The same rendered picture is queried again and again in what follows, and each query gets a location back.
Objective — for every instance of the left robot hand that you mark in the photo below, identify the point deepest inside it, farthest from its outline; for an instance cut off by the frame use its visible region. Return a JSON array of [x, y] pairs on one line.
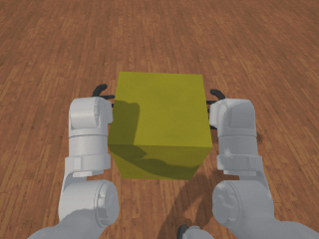
[[99, 89]]

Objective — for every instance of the right robot foot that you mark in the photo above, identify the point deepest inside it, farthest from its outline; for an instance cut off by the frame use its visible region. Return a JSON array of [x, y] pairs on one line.
[[181, 230]]

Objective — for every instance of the carton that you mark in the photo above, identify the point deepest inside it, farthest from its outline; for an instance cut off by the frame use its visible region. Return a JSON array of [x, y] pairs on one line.
[[160, 127]]

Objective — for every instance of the robot right forearm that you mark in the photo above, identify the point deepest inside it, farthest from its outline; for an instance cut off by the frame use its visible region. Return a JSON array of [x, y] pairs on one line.
[[237, 143]]

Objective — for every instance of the robot left forearm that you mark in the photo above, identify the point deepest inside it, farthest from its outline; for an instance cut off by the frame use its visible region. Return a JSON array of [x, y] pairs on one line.
[[88, 140]]

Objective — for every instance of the right robot hand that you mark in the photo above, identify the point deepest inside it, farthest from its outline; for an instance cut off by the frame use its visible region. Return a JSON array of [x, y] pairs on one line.
[[220, 96]]

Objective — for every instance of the robot left upper arm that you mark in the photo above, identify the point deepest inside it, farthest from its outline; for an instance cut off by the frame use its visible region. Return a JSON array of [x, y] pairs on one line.
[[86, 209]]

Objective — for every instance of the robot right shin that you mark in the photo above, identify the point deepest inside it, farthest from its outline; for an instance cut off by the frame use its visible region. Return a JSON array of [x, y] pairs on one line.
[[193, 227]]

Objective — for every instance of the robot right upper arm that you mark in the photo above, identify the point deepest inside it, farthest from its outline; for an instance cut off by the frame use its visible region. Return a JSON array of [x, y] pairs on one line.
[[246, 208]]

